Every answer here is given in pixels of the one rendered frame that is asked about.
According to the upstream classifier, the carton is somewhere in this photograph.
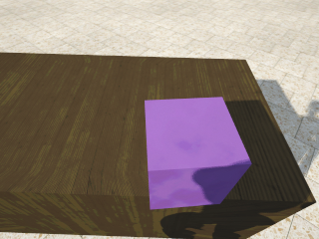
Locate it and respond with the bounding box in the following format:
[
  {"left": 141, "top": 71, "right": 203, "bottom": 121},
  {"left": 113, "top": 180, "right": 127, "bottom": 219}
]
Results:
[{"left": 145, "top": 97, "right": 252, "bottom": 210}]

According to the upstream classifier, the pedestal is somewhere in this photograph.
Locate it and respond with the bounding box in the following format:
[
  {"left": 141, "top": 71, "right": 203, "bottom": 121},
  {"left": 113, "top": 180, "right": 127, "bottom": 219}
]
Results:
[{"left": 0, "top": 52, "right": 316, "bottom": 239}]

